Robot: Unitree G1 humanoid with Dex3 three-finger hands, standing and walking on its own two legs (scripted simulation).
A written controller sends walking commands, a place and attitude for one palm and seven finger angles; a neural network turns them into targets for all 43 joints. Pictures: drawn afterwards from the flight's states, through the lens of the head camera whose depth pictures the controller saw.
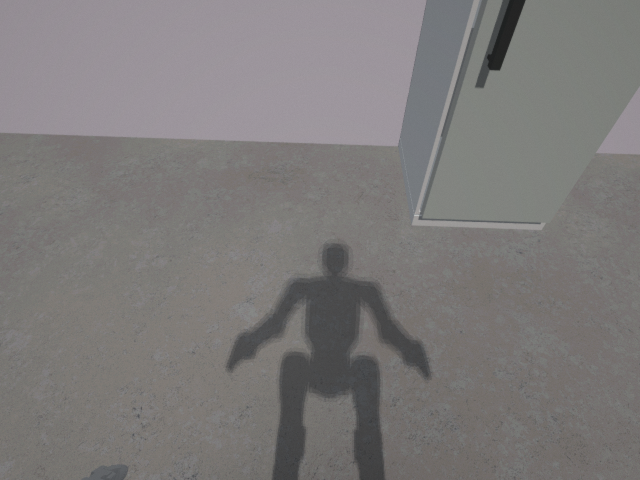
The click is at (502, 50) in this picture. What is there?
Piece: fridge door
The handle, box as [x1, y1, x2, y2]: [487, 0, 524, 69]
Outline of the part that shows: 524,0 509,1 492,53 488,54 487,56 489,61 488,66 490,69 500,68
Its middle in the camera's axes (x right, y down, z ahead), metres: +0.49 -0.63 +0.96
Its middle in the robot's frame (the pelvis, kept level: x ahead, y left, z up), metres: +1.19 -0.43 +0.19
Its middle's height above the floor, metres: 0.96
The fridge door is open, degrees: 0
